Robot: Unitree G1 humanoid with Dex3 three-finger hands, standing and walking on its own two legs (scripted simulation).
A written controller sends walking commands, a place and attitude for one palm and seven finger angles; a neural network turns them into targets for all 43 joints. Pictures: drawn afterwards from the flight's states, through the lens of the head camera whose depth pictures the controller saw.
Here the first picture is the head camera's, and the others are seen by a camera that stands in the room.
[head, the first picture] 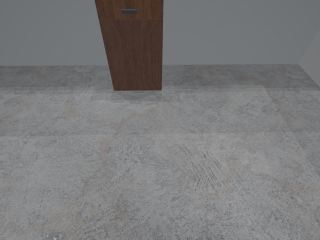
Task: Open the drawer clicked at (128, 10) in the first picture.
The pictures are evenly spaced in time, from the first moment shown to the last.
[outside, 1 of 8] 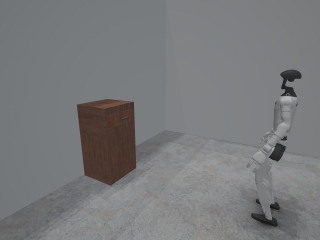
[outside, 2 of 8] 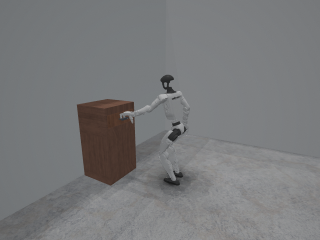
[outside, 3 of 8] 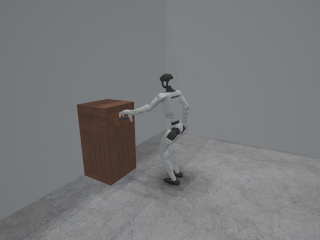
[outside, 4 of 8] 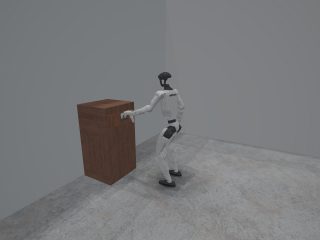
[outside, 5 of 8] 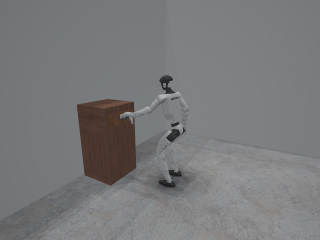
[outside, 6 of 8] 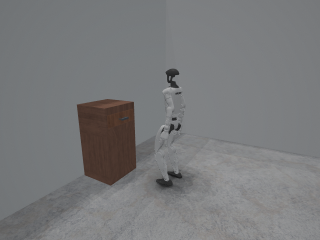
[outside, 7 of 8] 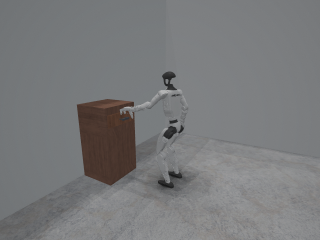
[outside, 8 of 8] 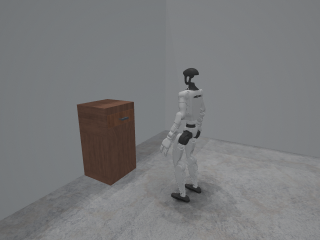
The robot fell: no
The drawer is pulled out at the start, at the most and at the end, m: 0.00 0.03 0.00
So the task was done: no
